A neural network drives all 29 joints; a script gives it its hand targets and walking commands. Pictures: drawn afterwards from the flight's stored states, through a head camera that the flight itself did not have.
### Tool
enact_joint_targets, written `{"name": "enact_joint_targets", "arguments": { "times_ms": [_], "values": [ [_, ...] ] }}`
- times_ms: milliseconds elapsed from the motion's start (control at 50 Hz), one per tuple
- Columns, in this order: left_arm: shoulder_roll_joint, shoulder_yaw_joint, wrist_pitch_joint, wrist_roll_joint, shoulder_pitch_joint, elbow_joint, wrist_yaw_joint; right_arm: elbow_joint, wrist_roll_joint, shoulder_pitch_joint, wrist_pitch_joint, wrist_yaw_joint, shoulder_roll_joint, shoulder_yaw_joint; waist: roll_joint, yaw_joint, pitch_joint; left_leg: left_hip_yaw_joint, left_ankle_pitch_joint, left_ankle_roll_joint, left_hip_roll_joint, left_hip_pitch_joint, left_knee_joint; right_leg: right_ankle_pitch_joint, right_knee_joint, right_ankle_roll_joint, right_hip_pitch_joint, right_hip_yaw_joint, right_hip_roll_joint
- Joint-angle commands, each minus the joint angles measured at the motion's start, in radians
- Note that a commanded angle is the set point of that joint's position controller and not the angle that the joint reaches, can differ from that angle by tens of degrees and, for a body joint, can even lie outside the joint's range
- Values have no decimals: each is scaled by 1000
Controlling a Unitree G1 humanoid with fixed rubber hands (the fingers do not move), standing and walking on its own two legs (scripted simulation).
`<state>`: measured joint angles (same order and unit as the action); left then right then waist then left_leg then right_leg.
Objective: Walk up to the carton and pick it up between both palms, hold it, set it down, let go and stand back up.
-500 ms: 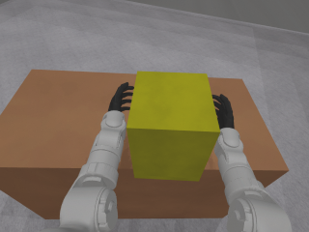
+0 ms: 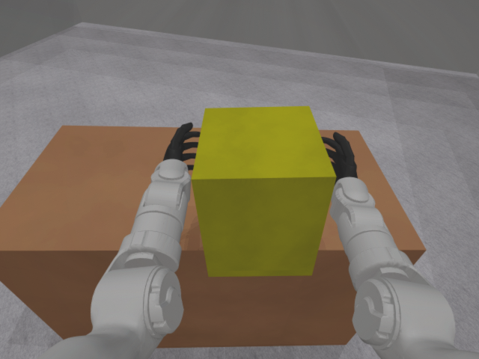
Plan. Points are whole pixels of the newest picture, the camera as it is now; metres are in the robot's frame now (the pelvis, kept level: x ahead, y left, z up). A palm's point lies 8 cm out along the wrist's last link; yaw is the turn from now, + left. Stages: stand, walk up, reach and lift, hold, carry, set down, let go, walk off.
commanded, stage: reach and lift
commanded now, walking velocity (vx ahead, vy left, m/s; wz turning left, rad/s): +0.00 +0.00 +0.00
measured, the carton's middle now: (258, 191) +0.42 -0.04 +0.07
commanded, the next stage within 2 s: hold in 1.82 s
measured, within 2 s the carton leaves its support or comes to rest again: neither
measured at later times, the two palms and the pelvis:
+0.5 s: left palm (149, 154) +0.41 +0.15 +0.18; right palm (328, 165) +0.38 -0.15 +0.17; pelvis -0.01 -0.01 +0.00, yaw +1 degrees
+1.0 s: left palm (143, 153) +0.39 +0.15 +0.19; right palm (330, 154) +0.38 -0.14 +0.19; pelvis +0.01 +0.01 +0.00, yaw +0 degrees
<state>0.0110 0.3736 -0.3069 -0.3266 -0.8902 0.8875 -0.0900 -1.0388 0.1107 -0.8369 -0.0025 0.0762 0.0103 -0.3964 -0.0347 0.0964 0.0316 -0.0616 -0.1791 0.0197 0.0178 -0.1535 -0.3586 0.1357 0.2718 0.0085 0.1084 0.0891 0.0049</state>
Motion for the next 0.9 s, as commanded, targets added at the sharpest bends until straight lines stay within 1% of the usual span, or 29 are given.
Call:
{"name": "enact_joint_targets", "arguments": {
  "times_ms": [0,40,60,80,100,140,180,200,240,280,320,340,380,400,440,480,520,560,600,660,680,700,720,740,760,800,820,840,880],
  "values": [
    [490,-198,82,101,-738,-135,173,245,17,-847,-52,-127,-525,233,-4,-39,518,-5,104,-10,-41,85,61,-280,41,-61,-194,-16,-1],
    [490,-185,101,106,-780,-113,174,257,24,-878,-49,-128,-550,242,-11,-46,576,-9,44,2,-47,64,75,-251,37,-67,-209,-27,-9],
    [476,-157,107,98,-816,-72,175,241,44,-907,-40,-128,-550,207,-16,-61,535,-16,-37,12,-44,18,93,-167,32,-66,-193,-24,-15],
    [485,-153,100,98,-785,-60,175,255,42,-908,-34,-128,-562,217,-15,-65,530,-17,-46,18,-46,30,98,-152,27,-64,-191,-31,-19],
    [465,-142,92,85,-792,-44,179,215,70,-876,-21,-126,-559,175,-15,-51,504,-20,-79,18,-42,27,107,-100,16,-63,-169,-21,-19],
    [431,-112,67,73,-765,-42,186,214,72,-851,4,-122,-569,177,-33,-67,497,-33,-84,28,-52,42,105,-56,-4,-60,-168,-37,-26],
    [398,-91,54,76,-799,-40,195,180,96,-844,21,-117,-536,133,-42,-55,434,-31,-134,29,-49,27,118,23,-12,-63,-154,-31,-26],
    [406,-100,47,75,-791,-18,203,204,103,-863,20,-113,-542,125,-35,-45,439,-29,-137,32,-54,21,117,21,-18,-63,-156,-34,-31],
    [373,-65,30,60,-758,2,213,148,117,-828,30,-106,-509,97,-36,-39,384,-31,-138,24,-57,69,114,69,-35,-61,-121,-30,-27],
    [351,-55,7,38,-695,-9,222,139,108,-762,49,-96,-488,98,-30,-26,306,-33,-96,17,-58,72,123,-1,-30,-63,-148,-19,-19],
    [367,-81,1,44,-694,-59,228,130,88,-748,41,-90,-465,106,12,-12,308,-22,-47,1,-57,104,123,-63,-18,-59,-164,-11,-15],
    [367,-84,-8,40,-683,-50,233,139,85,-758,37,-84,-452,110,16,-6,307,-24,-48,-1,-58,117,123,-49,-24,-57,-169,-14,-19],
    [391,-138,-11,61,-672,-141,231,186,50,-755,24,-75,-466,158,31,1,347,-17,58,-17,-53,164,97,-140,-8,-61,-163,6,-3],
    [405,-157,-21,66,-655,-128,231,186,37,-756,22,-70,-462,165,52,8,330,-12,87,-25,-49,171,88,-161,-12,-60,-174,12,-3],
    [434,-209,-42,85,-624,-170,236,235,-8,-773,12,-63,-457,227,52,4,367,-4,177,-33,-49,206,67,-223,-4,-62,-189,14,7],
    [463,-266,-55,110,-631,-231,232,258,-39,-781,9,-58,-463,261,69,24,399,11,202,-48,-41,247,55,-212,-10,-52,-156,25,13],
    [508,-332,-67,140,-635,-294,222,330,-80,-813,1,-52,-456,318,85,29,459,18,303,-67,-40,290,15,-263,-3,-47,-152,27,25],
    [564,-422,-64,182,-685,-407,198,411,-136,-850,-13,-56,-472,374,141,46,578,39,452,-91,-30,350,-30,-312,9,-39,-129,34,36],
    [599,-478,-65,210,-698,-494,174,450,-176,-841,-5,-57,-489,436,146,37,679,64,577,-103,-29,420,-71,-367,20,-32,-114,28,46],
    [643,-525,-100,223,-643,-555,145,537,-245,-819,36,-52,-490,515,160,29,675,95,749,-116,-17,467,-105,-409,31,-34,-103,8,63],
    [646,-525,-117,229,-617,-580,142,564,-265,-796,54,-48,-488,534,156,21,662,101,767,-116,-22,480,-111,-430,24,-33,-104,4,63],
    [640,-510,-143,211,-560,-569,142,576,-288,-785,74,-45,-470,551,152,12,617,103,757,-114,-17,457,-104,-414,14,-23,-114,0,66],
    [625,-475,-175,184,-520,-531,148,567,-290,-779,98,-41,-450,556,134,-4,537,95,683,-107,-22,426,-84,-361,2,-27,-114,-1,63],
    [612,-457,-205,173,-444,-548,150,615,-321,-763,113,-33,-453,594,101,-16,523,83,665,-97,-31,412,-84,-404,1,-30,-157,-7,69],
    [602,-435,-239,157,-396,-508,158,612,-325,-745,136,-24,-429,596,85,-11,448,79,611,-89,-30,363,-61,-390,-5,-27,-173,-10,67],
    [564,-373,-290,127,-342,-502,181,569,-339,-710,179,-11,-406,594,30,-20,316,65,499,-70,-35,315,-22,-352,-17,-41,-204,-11,66],
    [534,-339,-306,104,-356,-491,196,526,-325,-683,197,-9,-402,561,20,-14,249,54,407,-63,-36,266,4,-298,-23,-35,-213,-20,57],
    [539,-350,-315,95,-375,-567,203,515,-330,-645,206,-10,-403,573,36,-1,241,49,412,-66,-36,278,12,-311,-16,-37,-225,-16,56],
    [551,-375,-328,106,-417,-615,216,540,-340,-661,208,-13,-404,557,59,16,252,49,449,-79,-33,297,7,-315,-18,-33,-226,-17,61]
  ]
}}
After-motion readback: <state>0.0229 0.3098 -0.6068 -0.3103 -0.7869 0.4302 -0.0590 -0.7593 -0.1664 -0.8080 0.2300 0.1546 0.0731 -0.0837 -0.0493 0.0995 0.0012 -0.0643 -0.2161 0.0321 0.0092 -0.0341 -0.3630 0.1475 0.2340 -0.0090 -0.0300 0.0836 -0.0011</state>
